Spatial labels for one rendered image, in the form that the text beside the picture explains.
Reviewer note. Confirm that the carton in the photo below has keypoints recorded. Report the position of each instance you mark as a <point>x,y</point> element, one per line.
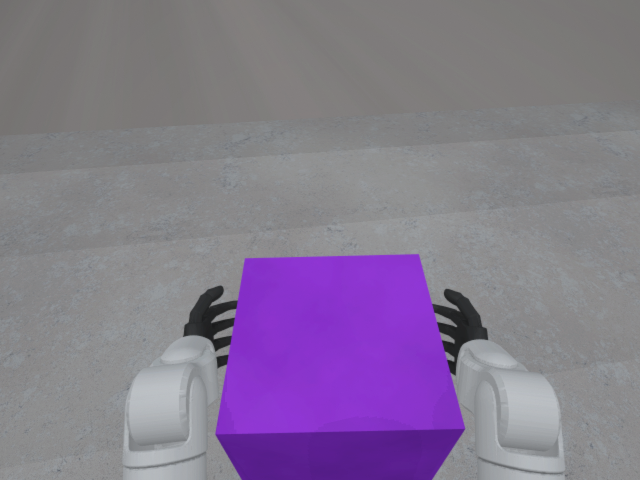
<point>337,371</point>

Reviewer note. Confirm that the robot left hand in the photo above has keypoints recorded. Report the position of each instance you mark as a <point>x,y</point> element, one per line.
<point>203,314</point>

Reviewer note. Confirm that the robot right hand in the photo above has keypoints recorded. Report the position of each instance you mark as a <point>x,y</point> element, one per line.
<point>468,321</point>

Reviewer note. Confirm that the robot left forearm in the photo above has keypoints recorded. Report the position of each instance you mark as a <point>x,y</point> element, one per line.
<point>166,420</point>

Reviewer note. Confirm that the robot right forearm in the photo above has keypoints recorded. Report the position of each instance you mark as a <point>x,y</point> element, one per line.
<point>518,431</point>

